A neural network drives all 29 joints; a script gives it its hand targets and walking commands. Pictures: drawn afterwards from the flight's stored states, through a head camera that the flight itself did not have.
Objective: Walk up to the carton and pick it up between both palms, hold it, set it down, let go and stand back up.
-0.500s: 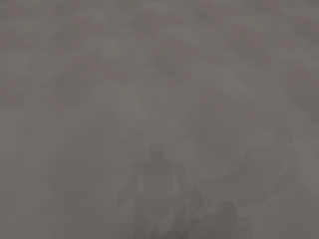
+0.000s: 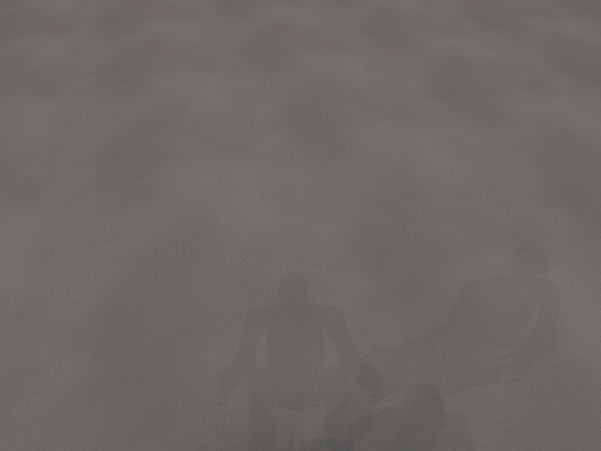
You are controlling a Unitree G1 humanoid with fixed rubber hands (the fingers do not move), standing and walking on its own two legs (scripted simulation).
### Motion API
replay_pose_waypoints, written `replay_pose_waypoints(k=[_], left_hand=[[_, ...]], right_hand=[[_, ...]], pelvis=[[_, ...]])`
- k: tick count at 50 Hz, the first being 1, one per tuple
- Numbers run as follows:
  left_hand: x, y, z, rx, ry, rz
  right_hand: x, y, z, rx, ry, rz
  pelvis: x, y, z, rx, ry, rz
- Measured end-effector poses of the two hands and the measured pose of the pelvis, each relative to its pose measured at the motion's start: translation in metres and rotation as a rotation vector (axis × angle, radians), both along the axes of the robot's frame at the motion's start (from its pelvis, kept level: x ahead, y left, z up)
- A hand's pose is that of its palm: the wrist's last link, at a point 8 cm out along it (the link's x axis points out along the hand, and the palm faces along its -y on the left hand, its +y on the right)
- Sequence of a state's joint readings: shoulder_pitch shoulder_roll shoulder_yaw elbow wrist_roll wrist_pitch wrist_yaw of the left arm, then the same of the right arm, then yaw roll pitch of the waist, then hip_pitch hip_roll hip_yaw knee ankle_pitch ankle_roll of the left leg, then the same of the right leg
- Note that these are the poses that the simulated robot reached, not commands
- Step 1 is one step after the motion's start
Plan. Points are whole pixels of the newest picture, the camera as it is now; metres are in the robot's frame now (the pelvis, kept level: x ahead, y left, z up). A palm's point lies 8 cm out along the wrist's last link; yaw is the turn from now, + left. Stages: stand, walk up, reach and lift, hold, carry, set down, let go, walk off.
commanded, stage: stand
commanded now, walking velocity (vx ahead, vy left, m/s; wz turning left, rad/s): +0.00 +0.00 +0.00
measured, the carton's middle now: out of the picture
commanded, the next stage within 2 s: none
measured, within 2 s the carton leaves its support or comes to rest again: neither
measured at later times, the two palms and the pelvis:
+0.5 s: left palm out of the picture +0.02 +0.25 -0.13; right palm out of the picture +0.02 -0.24 -0.13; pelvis +0.00 +0.00 +0.00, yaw +0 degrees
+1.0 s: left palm out of the picture +0.01 +0.24 -0.13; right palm out of the picture +0.01 -0.24 -0.13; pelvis +0.01 +0.00 +0.00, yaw +0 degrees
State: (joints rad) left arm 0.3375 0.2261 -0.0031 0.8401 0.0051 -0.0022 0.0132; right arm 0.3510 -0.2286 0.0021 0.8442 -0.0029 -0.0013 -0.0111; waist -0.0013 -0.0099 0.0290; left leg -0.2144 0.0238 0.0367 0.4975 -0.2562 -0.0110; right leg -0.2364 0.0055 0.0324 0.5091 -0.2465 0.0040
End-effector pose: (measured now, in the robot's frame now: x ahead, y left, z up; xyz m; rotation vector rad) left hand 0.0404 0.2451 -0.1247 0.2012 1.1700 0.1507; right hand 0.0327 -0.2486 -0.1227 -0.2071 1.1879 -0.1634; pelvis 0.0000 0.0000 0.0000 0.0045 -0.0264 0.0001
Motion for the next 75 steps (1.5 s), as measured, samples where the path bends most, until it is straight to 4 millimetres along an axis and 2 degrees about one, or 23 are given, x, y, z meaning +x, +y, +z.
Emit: replay_pose_waypoints(k=[37, 75], left_hand=[[-0.024, -0.003, -0.009, -0.013, 0.113, 0.028], [-0.034, -0.015, -0.013, -0.029, 0.173, 0.054]], right_hand=[[-0.02, 0.009, -0.005, 0.007, 0.097, -0.028], [-0.031, 0.014, -0.009, 0.022, 0.163, -0.053]], pelvis=[[0.005, 0.003, 0.003, -0.001, 0.0, 0.003], [0.009, 0.0, 0.005, -0.002, 0.003, 0.008]])
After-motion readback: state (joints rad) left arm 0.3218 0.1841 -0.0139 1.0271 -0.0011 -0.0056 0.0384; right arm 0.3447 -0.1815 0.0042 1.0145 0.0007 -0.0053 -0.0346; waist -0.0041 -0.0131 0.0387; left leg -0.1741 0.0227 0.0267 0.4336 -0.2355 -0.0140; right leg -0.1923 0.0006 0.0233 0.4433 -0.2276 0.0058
